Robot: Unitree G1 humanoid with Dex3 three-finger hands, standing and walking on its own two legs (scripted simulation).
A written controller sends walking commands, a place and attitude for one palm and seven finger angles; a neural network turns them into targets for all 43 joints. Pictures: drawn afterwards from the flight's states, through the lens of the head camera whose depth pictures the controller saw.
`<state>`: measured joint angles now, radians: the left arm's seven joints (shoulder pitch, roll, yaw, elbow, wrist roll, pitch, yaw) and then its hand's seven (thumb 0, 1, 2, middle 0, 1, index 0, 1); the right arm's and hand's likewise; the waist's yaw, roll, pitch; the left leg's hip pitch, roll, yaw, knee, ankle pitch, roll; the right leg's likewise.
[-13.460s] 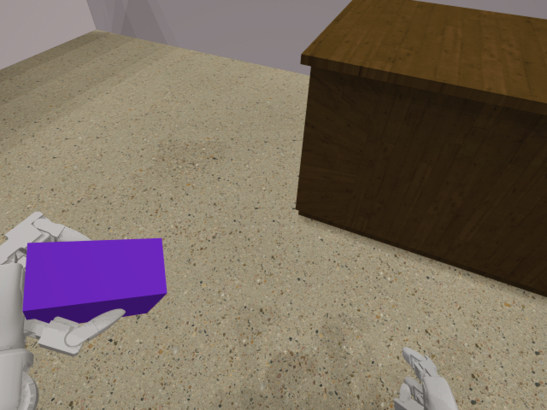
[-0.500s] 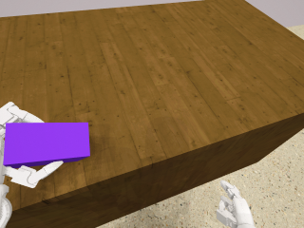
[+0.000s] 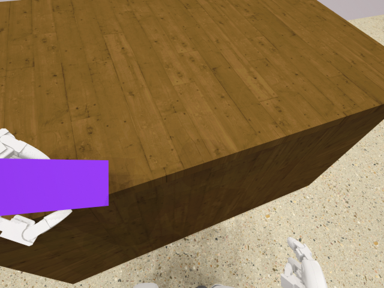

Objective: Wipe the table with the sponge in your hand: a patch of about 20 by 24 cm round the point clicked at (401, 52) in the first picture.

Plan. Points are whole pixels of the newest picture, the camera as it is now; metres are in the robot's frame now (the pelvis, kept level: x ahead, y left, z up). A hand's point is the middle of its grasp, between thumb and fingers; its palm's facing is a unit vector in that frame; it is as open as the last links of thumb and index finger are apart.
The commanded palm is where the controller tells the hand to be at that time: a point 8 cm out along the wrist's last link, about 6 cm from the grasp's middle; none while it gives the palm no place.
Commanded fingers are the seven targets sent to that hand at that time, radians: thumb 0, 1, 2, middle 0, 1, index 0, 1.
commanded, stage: come to a stop and stand still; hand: left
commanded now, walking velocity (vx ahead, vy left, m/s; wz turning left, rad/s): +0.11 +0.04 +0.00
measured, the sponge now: (69, 187) +0.23 +0.21 +0.14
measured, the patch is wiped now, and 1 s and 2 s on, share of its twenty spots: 0.00 0.00 0.00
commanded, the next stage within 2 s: look again from close up in 0.86 s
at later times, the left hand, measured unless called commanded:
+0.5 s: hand (18, 180) +0.23 +0.26 +0.17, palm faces +0.37 -0.85 -0.37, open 10.1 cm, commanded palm +0.16 +0.29 +0.18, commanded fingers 0.00 0.10 1.30 -1.20 -1.60 -1.20 -1.60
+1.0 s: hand (9, 180) +0.23 +0.28 +0.16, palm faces +0.37 -0.87 -0.33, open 10.1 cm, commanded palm +0.17 +0.31 +0.18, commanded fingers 0.00 0.10 1.30 -1.20 -1.60 -1.20 -1.60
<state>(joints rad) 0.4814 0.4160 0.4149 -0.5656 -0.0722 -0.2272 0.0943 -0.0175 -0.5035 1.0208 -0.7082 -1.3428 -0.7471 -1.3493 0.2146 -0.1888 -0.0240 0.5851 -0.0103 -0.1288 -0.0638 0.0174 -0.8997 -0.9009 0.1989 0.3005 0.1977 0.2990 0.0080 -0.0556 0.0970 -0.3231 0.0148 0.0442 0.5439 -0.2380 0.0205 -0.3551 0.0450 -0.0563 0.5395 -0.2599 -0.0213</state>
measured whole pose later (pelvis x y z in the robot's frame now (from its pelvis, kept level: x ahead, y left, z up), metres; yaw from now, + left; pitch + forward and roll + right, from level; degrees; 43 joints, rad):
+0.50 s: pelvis -0.01 +0.02 +0.00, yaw -2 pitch -2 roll +0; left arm 0.36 0.36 0.38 -0.38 -0.04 -0.26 0.09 -0.02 -0.50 1.02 -0.71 -1.34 -0.75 -1.35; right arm 0.23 -0.21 0.02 0.58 0.01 -0.19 0.01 0.02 -0.90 -0.90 0.20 0.30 0.20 0.30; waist 0.02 -0.02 0.07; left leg -0.20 -0.05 0.05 0.49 -0.26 0.06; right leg -0.28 0.00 -0.02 0.47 -0.16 -0.01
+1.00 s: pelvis +0.01 +0.04 +0.01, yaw -1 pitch -2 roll -2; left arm 0.38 0.35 0.34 -0.43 -0.02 -0.23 0.10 -0.02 -0.50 1.02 -0.71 -1.34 -0.75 -1.35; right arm 0.18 -0.18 0.03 0.55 0.00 -0.13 -0.01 0.02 -0.90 -0.90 0.20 0.30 0.20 0.30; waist 0.03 -0.05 0.07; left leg -0.16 -0.06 0.03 0.48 -0.28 0.08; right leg -0.21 0.00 -0.03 0.41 -0.16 0.02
